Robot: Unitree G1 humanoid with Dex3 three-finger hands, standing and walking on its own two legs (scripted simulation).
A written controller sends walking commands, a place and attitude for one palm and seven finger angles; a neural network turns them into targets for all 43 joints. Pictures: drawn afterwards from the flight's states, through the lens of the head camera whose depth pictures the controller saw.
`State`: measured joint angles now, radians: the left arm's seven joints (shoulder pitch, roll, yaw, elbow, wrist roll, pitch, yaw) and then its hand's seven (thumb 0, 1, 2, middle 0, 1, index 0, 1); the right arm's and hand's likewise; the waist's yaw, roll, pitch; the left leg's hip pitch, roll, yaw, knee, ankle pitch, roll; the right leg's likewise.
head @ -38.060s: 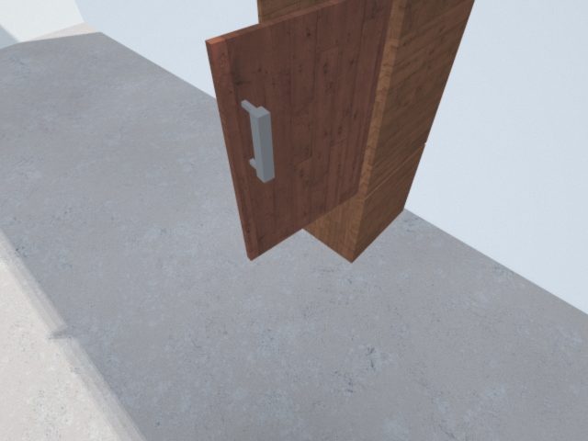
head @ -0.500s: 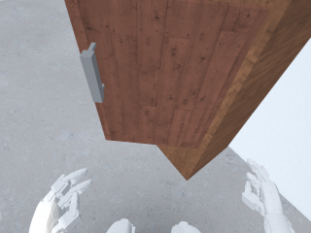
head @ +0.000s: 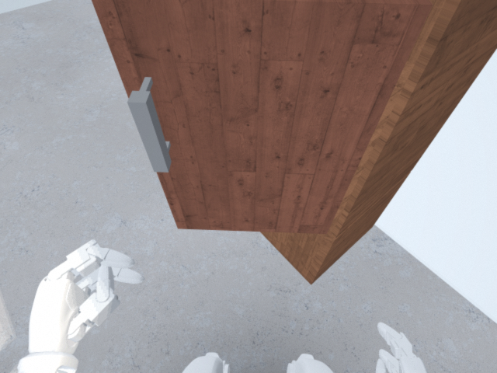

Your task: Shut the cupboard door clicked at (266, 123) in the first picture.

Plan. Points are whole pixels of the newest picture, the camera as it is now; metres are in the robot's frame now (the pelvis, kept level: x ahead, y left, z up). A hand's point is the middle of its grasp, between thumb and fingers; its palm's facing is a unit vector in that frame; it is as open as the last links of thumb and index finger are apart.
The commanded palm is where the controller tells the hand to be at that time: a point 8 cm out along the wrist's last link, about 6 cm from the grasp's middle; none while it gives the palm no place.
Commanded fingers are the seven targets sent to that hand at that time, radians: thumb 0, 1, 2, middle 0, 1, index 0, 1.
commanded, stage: raise the hand and make a fist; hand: left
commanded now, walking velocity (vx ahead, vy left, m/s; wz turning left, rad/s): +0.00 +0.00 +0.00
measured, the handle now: (155, 126) +0.47 +0.19 +0.13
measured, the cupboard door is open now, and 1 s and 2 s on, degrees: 48 48 48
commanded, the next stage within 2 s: bring the fist close to the handle in 1.00 s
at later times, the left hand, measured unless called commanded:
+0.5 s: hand (125, 269) +0.23 +0.17 +0.11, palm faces -0.01 -1.00 -0.06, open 3.1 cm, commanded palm +0.21 +0.24 +0.12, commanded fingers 0.00 0.90 0.90 -1.30 -1.50 -1.30 -1.50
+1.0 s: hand (119, 251) +0.24 +0.18 +0.14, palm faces +0.08 -0.99 -0.05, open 3.1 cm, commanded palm +0.21 +0.22 +0.13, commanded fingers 0.00 0.90 0.90 -1.30 -1.50 -1.30 -1.50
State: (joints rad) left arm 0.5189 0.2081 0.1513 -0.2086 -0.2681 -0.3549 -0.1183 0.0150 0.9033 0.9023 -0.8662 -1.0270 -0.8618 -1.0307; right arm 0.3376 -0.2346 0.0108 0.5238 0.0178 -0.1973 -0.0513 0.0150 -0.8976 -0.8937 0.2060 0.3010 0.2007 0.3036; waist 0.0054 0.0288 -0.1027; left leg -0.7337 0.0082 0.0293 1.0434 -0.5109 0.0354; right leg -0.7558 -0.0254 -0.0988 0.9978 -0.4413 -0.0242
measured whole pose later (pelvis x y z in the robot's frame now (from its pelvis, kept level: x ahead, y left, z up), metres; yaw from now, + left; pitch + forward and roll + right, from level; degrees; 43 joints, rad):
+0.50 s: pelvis +0.01 +0.00 +0.03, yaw +1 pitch +7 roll -2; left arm 0.38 0.25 0.12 -0.17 -0.26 -0.18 -0.21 0.01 0.90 0.90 -1.27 -1.47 -1.27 -1.47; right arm 0.26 -0.24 0.06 0.48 0.04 -0.20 -0.06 0.01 -0.90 -0.89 0.21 0.30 0.20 0.30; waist 0.02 0.05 -0.08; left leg -0.54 0.01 0.01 0.89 -0.47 0.03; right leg -0.55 -0.02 -0.11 0.84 -0.40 -0.02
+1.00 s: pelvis +0.01 -0.02 +0.04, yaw +1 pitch +5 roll +0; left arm 0.32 0.23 0.18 -0.13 -0.28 -0.23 -0.18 0.01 0.90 0.90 -1.30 -1.50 -1.30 -1.50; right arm 0.27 -0.26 0.04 0.55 0.03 -0.24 -0.06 0.01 -0.90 -0.89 0.20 0.30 0.20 0.30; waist 0.02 0.03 -0.05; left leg -0.45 0.01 0.02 0.79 -0.42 0.01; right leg -0.48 -0.01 -0.11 0.77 -0.37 -0.04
